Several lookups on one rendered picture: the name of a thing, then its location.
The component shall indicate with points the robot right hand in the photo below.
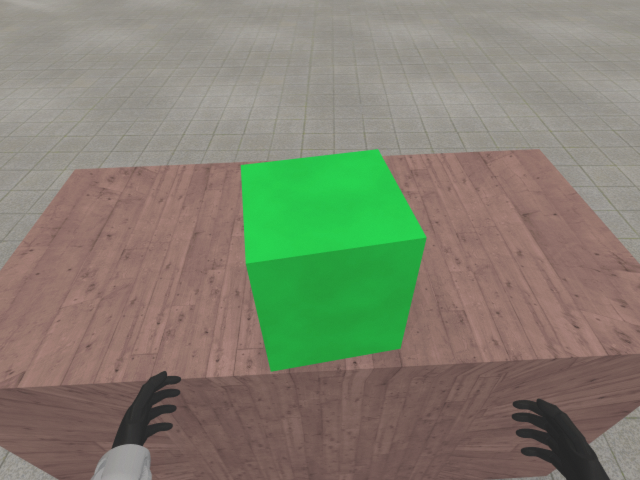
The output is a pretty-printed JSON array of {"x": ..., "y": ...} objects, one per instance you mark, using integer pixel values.
[{"x": 571, "y": 455}]

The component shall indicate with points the carton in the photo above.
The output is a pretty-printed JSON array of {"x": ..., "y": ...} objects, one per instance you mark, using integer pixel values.
[{"x": 333, "y": 252}]

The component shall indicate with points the robot left hand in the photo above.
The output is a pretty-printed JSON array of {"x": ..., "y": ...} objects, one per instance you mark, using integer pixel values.
[{"x": 134, "y": 428}]

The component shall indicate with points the robot left forearm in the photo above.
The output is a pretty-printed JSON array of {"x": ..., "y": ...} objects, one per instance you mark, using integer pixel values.
[{"x": 124, "y": 462}]

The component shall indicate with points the pedestal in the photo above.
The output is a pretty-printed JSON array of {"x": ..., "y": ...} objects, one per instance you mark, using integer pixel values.
[{"x": 523, "y": 293}]

